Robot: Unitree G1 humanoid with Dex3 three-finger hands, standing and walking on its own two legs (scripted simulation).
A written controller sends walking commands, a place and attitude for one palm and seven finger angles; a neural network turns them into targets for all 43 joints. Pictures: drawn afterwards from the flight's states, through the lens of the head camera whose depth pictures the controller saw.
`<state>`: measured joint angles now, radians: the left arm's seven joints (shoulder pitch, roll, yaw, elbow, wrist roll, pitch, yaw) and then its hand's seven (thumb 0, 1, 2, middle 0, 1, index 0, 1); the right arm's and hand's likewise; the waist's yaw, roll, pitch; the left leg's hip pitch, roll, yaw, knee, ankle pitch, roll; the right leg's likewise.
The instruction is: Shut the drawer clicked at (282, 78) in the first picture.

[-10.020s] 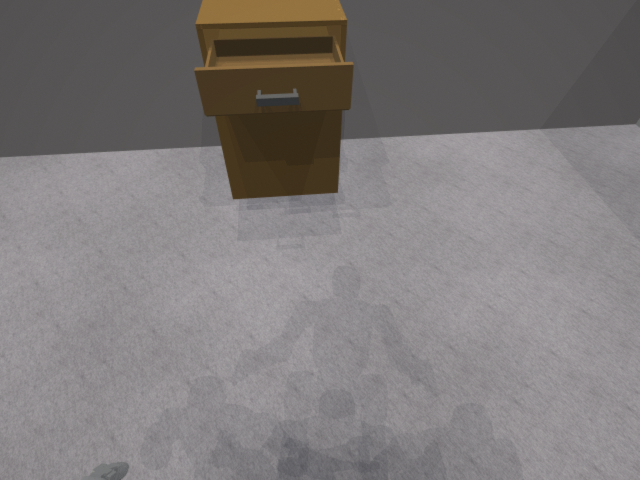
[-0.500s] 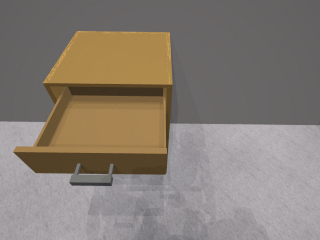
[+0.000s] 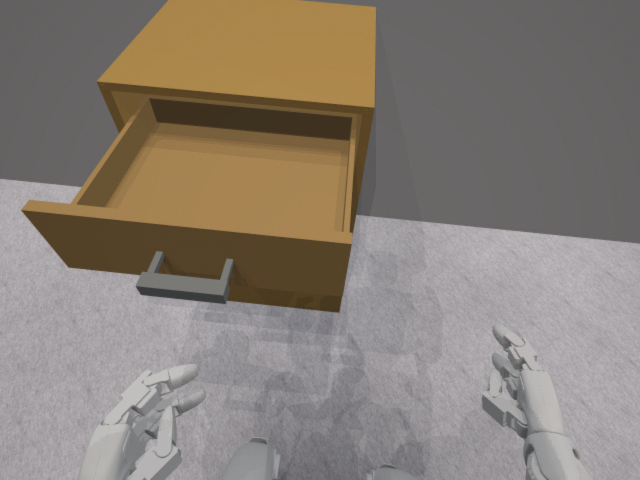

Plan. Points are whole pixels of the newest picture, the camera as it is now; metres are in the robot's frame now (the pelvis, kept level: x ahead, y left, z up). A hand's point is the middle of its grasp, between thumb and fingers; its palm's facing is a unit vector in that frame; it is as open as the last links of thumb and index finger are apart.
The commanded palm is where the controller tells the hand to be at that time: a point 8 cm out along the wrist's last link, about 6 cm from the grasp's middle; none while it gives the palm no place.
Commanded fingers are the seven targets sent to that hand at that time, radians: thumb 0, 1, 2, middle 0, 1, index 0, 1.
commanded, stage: raise the hand and make a fist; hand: left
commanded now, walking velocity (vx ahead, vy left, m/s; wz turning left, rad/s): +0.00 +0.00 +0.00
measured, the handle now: (188, 274) +0.37 +0.23 -0.01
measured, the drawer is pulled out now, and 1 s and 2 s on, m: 0.30 0.30 0.30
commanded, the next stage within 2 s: bring the fist close to the handle in 1.42 s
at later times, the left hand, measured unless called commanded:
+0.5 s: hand (141, 392) +0.19 +0.20 +0.07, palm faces +0.10 -0.99 -0.09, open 3.4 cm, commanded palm +0.15 +0.24 +0.07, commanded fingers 0.00 0.90 0.90 -1.20 -1.38 -1.20 -1.38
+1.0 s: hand (162, 399) +0.18 +0.18 +0.09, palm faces -0.02 -1.00 -0.02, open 3.3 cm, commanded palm +0.15 +0.24 +0.10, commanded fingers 0.00 0.90 0.90 -1.40 -1.60 -1.40 -1.60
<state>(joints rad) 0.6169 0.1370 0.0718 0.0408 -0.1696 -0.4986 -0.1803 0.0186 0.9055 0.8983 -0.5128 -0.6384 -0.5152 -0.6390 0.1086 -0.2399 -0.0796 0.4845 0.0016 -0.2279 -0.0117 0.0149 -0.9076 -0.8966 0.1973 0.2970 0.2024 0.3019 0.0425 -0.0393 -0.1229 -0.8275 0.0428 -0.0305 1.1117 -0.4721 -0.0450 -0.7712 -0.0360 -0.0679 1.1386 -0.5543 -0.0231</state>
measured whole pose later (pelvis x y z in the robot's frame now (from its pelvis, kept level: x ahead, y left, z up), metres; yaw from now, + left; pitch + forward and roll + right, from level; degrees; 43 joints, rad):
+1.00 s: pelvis +0.02 +0.04 +0.01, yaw +0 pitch +10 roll -2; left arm 0.70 0.18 -0.03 -0.36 -0.16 -0.28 -0.14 0.02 0.90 0.90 -1.38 -1.59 -1.39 -1.59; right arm 0.21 -0.18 0.04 0.41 0.02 -0.15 -0.03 0.02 -0.90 -0.90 0.20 0.30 0.21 0.30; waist 0.02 0.04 -0.13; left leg -0.78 0.03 -0.03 1.09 -0.49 0.01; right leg -0.68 -0.05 -0.07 1.04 -0.53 0.03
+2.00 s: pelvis +0.02 +0.01 +0.00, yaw +0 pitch +14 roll -2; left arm 0.51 0.19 0.12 -0.11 -0.23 -0.39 -0.21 0.02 0.90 0.90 -1.40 -1.60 -1.40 -1.60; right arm 0.21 -0.21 -0.02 0.52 0.02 -0.16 -0.05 0.02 -0.90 -0.90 0.20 0.30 0.21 0.30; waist -0.02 0.03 -0.15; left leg -0.90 0.05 -0.05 1.16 -0.51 -0.03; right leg -0.82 -0.02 -0.08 1.14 -0.57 -0.01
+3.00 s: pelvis +0.00 +0.02 -0.04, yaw -1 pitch +21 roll -2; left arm 0.30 0.20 0.06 -0.03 -0.16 -0.41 -0.09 0.02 0.90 0.90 -1.40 -1.60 -1.40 -1.60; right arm 0.19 -0.23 0.01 0.48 -0.01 -0.07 -0.02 0.02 -0.90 -0.90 0.20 0.30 0.21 0.30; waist -0.03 0.03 -0.18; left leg -1.15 0.04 -0.05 1.34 -0.56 -0.02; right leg -1.06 -0.03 -0.07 1.32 -0.62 0.00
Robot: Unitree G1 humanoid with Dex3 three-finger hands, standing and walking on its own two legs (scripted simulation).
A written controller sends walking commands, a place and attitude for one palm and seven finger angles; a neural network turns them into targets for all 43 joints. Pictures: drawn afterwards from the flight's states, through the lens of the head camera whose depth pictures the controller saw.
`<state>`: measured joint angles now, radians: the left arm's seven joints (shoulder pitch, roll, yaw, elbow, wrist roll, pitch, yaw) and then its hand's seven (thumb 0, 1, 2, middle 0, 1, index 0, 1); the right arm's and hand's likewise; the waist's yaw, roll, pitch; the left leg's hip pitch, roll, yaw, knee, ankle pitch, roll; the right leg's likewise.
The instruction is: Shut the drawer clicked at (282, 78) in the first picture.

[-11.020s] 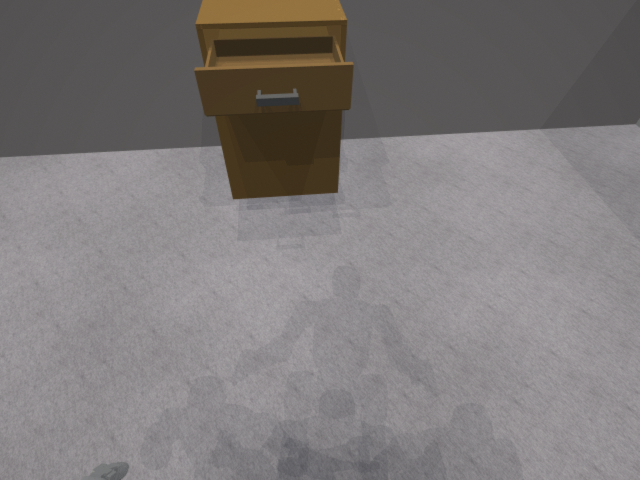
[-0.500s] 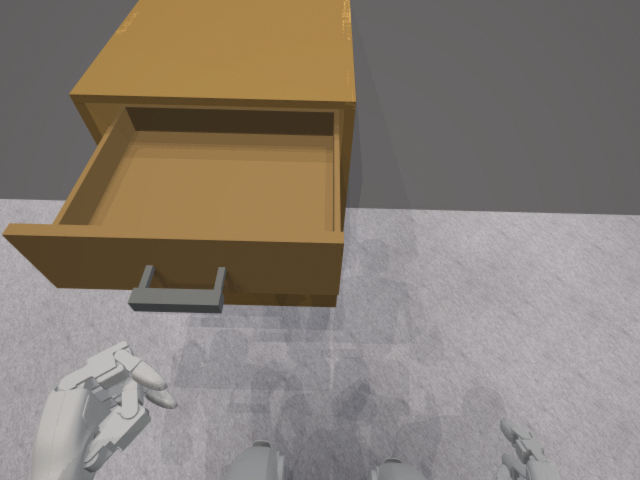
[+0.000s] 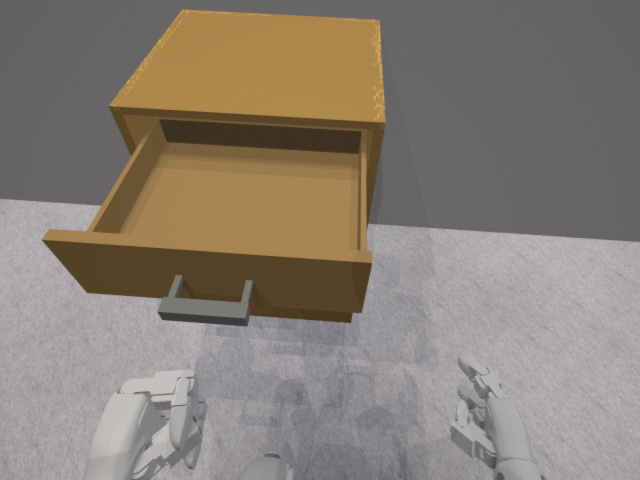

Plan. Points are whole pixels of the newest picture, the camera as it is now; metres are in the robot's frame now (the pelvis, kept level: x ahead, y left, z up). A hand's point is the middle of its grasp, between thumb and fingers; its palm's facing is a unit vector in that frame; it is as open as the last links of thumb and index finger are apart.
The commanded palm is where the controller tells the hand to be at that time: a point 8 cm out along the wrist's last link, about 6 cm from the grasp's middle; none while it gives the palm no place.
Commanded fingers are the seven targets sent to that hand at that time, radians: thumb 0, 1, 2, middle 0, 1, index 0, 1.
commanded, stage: raise the hand and make a fist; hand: left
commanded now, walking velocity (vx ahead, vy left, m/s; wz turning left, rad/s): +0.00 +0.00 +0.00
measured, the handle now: (209, 298) +0.36 +0.20 -0.02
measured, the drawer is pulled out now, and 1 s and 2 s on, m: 0.30 0.30 0.30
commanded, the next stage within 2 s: bring the fist close to the handle in 0.42 s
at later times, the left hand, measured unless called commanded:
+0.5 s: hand (200, 421) +0.17 +0.13 +0.09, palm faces +0.02 -1.00 -0.08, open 3.3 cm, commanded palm +0.13 +0.20 +0.09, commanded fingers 0.00 0.90 0.90 -1.40 -1.60 -1.40 -1.60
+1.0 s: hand (209, 401) +0.20 +0.14 +0.04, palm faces +0.00 -1.00 -0.05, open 3.3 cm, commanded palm +0.18 +0.20 +0.04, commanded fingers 0.00 0.90 0.90 -1.40 -1.60 -1.40 -1.60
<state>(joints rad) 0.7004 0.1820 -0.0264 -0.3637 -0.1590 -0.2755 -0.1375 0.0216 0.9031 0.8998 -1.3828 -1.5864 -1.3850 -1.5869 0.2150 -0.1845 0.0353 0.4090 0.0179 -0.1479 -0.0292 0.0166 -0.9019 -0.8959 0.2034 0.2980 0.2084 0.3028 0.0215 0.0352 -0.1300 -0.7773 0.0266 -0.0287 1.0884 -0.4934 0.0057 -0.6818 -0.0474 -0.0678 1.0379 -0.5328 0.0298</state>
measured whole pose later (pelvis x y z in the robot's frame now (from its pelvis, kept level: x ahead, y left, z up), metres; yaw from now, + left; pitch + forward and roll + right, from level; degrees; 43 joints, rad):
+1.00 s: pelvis +0.00 -0.03 -0.02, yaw +0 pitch +14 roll -2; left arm 0.51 0.19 0.12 -0.11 -0.23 -0.39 -0.21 0.02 0.90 0.90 -1.40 -1.60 -1.40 -1.60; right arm 0.21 -0.21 -0.02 0.52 0.02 -0.16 -0.05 0.02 -0.90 -0.90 0.20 0.30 0.21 0.30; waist -0.02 0.03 -0.15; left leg -0.90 0.05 -0.05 1.16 -0.51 -0.03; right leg -0.82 -0.02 -0.08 1.14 -0.57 -0.01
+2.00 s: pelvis -0.01 -0.01 -0.06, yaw -1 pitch +21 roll -2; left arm 0.30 0.20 0.06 -0.03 -0.16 -0.41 -0.09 0.02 0.90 0.90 -1.40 -1.60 -1.40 -1.60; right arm 0.19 -0.23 0.01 0.48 -0.01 -0.07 -0.02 0.02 -0.90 -0.90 0.20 0.30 0.21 0.30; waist -0.03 0.03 -0.18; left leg -1.15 0.04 -0.05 1.34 -0.56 -0.02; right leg -1.06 -0.03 -0.07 1.32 -0.62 0.00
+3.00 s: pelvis -0.04 -0.01 -0.06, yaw -1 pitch +21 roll -3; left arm -0.27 0.28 0.16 0.49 -0.17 -0.41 -0.16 -0.08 0.66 0.89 -1.40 -1.60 -1.40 -1.60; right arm 0.20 -0.25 0.04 0.60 0.01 -0.07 -0.06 0.01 -0.90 -0.90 0.20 0.30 0.21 0.30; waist -0.06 0.02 -0.15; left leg -1.19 0.04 -0.04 1.33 -0.50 -0.01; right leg -1.11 -0.03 -0.06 1.30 -0.55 0.01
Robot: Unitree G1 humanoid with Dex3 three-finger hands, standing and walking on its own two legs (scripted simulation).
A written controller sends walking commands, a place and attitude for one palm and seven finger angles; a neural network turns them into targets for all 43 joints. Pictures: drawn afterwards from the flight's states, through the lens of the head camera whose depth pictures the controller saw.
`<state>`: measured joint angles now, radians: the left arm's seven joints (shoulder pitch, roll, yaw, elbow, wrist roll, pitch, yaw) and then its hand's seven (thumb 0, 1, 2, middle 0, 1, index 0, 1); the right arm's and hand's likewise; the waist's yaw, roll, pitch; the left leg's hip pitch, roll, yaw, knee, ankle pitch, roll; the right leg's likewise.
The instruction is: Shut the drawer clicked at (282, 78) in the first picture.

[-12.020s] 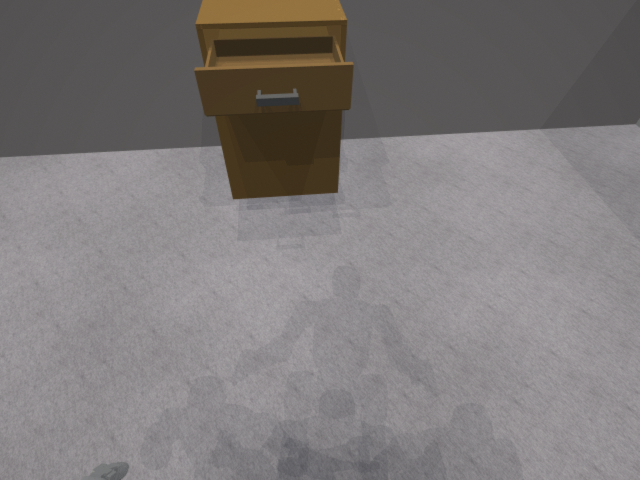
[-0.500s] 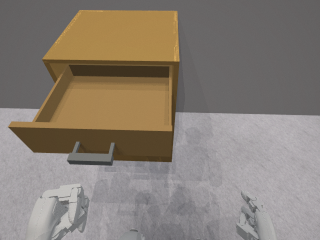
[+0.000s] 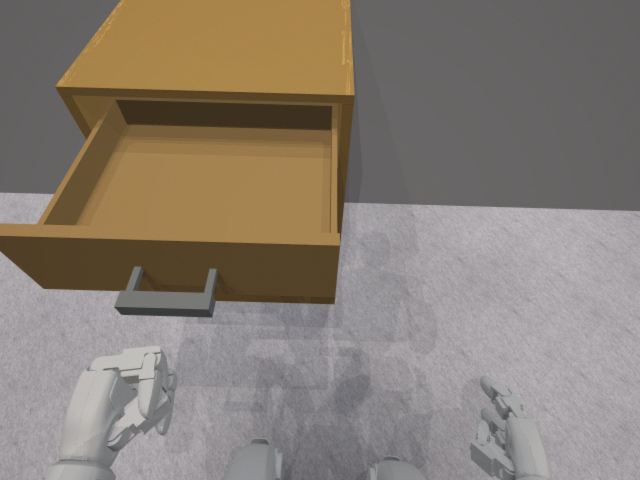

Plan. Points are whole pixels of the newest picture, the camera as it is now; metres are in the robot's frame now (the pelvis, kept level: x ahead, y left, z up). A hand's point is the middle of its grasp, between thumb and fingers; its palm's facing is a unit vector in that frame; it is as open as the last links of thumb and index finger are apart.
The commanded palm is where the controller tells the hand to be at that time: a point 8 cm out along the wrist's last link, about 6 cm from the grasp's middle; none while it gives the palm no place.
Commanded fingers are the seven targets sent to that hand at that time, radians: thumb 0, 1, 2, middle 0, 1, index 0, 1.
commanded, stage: bring the fist close to the handle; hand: left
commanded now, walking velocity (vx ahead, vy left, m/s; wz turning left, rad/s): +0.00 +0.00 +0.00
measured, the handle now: (170, 289) +0.36 +0.22 +0.00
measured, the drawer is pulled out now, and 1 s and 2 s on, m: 0.30 0.30 0.24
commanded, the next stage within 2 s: push the drawer shut in 0.92 s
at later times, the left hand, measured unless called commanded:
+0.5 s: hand (189, 379) +0.24 +0.17 +0.00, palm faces -0.03 -1.00 -0.04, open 3.3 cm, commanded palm +0.22 +0.23 +0.00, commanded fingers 0.00 0.90 0.90 -1.40 -1.60 -1.40 -1.60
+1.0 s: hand (197, 370) +0.25 +0.16 +0.00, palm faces -0.02 -1.00 -0.06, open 3.3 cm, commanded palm +0.23 +0.22 +0.00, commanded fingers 0.00 0.90 0.90 -1.40 -1.60 -1.40 -1.60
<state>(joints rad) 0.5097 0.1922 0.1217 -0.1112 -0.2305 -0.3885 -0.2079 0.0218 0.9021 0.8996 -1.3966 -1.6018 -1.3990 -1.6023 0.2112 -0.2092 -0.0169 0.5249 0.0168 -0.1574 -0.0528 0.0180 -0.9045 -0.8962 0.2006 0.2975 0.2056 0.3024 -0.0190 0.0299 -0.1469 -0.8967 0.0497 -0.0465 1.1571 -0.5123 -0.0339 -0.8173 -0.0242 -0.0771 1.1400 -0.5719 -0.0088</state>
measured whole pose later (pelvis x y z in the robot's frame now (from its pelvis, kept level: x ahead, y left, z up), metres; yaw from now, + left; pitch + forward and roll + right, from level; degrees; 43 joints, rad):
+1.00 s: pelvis -0.01 +0.01 -0.04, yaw -1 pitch +21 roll -2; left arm 0.30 0.20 0.06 -0.03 -0.16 -0.41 -0.09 0.02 0.90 0.90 -1.40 -1.60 -1.40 -1.60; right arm 0.19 -0.23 0.01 0.48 -0.01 -0.07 -0.02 0.02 -0.90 -0.90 0.20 0.30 0.21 0.30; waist -0.03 0.03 -0.18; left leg -1.15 0.04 -0.05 1.34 -0.56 -0.02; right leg -1.06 -0.03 -0.07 1.32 -0.62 0.00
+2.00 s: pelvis -0.04 +0.02 -0.04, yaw -1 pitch +21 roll -3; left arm -0.27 0.28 0.16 0.49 -0.17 -0.41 -0.16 -0.08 0.66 0.89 -1.40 -1.60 -1.40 -1.60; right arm 0.20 -0.25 0.04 0.60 0.01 -0.07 -0.06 0.01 -0.90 -0.90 0.20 0.30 0.21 0.30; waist -0.06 0.02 -0.15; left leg -1.19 0.04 -0.04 1.33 -0.50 -0.01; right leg -1.11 -0.03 -0.06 1.30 -0.55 0.01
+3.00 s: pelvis -0.03 +0.02 -0.05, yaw -3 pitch +26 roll -4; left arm -0.80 0.44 0.38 1.04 -0.08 -0.47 -0.21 -0.08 0.63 0.85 -1.40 -1.60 -1.40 -1.60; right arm 0.27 -0.26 0.04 0.64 -0.03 0.03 -0.02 0.01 -0.91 -0.90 0.20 0.30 0.21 0.30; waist -0.15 0.03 -0.14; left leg -1.30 0.06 -0.05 1.36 -0.51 -0.01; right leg -1.22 -0.01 -0.06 1.32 -0.55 0.01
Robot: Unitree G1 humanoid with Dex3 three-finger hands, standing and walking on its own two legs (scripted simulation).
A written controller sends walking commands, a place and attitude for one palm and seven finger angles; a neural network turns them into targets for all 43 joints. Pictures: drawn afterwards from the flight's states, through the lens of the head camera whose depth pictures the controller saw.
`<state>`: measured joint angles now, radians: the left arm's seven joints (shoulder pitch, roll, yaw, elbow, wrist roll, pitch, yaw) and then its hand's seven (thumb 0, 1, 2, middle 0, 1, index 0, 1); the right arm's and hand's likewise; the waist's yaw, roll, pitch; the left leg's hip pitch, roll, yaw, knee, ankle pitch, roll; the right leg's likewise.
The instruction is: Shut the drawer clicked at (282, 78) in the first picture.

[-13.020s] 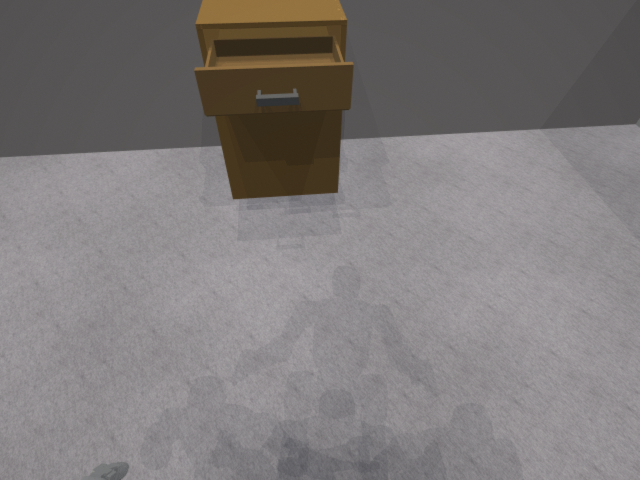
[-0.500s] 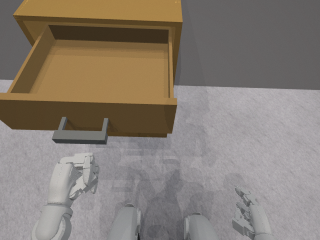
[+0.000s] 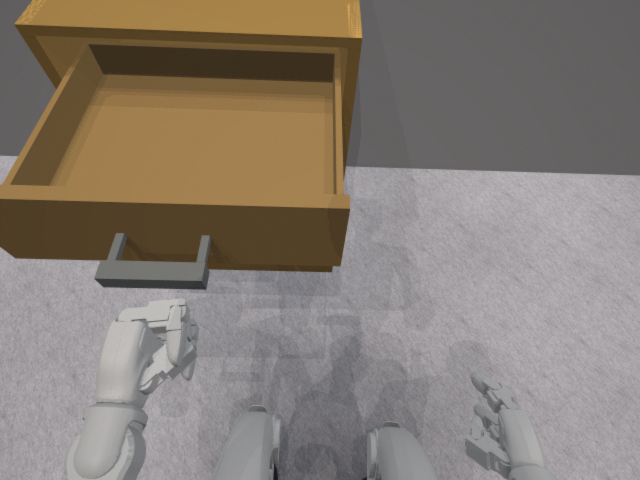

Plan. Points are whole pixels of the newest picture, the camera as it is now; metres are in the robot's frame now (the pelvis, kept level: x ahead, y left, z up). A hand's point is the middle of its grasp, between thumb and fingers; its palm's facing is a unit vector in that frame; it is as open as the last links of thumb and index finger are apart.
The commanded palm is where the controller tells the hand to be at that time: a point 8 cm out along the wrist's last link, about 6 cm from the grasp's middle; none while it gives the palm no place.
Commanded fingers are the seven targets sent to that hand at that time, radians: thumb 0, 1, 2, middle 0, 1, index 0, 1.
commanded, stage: push the drawer shut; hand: left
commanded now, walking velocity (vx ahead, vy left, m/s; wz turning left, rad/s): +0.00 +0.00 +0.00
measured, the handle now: (158, 258) +0.37 +0.22 +0.04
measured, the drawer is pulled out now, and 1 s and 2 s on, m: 0.30 0.24 0.11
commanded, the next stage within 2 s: none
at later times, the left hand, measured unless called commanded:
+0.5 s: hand (193, 321) +0.29 +0.16 +0.04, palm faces -0.02 -1.00 -0.07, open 2.9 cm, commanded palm +0.29 +0.22 +0.04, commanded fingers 0.00 0.90 0.90 -1.40 -1.60 -1.40 -1.60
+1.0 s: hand (190, 276) +0.35 +0.18 +0.03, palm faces -0.03 -1.00 -0.05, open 2.7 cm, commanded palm +0.35 +0.23 +0.04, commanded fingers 0.00 0.90 0.90 -1.40 -1.60 -1.40 -1.60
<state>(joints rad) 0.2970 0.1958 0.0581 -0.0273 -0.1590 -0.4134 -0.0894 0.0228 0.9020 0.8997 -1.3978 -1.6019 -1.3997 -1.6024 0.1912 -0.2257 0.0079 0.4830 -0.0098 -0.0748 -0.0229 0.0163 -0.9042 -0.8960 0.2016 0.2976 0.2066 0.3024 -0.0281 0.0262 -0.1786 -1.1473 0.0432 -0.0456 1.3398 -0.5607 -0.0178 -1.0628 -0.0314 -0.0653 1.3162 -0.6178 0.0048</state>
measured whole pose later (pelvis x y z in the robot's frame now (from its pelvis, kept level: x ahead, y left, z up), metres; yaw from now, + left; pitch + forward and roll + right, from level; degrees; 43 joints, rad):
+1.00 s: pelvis -0.03 +0.01 +0.00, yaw +0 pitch +21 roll -3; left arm -0.27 0.28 0.16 0.49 -0.17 -0.41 -0.16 -0.08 0.66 0.89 -1.40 -1.60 -1.40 -1.60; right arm 0.20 -0.25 0.04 0.60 0.01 -0.07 -0.06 0.01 -0.90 -0.90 0.20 0.30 0.21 0.30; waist -0.06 0.02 -0.15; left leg -1.19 0.04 -0.04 1.33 -0.50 -0.01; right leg -1.11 -0.03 -0.06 1.30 -0.55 0.01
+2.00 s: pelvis -0.02 +0.01 -0.01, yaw -2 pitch +26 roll -4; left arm -0.80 0.44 0.38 1.04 -0.08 -0.47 -0.21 -0.08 0.63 0.85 -1.40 -1.60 -1.40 -1.60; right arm 0.27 -0.26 0.04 0.64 -0.03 0.03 -0.02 0.01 -0.91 -0.90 0.20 0.30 0.21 0.30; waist -0.15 0.03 -0.14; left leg -1.30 0.06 -0.05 1.36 -0.51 -0.01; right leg -1.22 -0.01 -0.06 1.32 -0.55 0.01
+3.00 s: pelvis -0.03 +0.02 -0.04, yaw -5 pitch +34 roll -8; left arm -1.30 0.77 0.46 1.28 0.09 -0.29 -0.20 -0.03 0.58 0.85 -1.40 -1.60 -1.40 -1.60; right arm 0.37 -0.25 0.11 0.62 -0.07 0.06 0.02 0.01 -0.91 -0.90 0.20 0.30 0.21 0.30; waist -0.31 0.05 -0.10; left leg -1.56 0.08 -0.07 1.47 -0.52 0.01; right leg -1.45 0.02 -0.08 1.37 -0.53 0.03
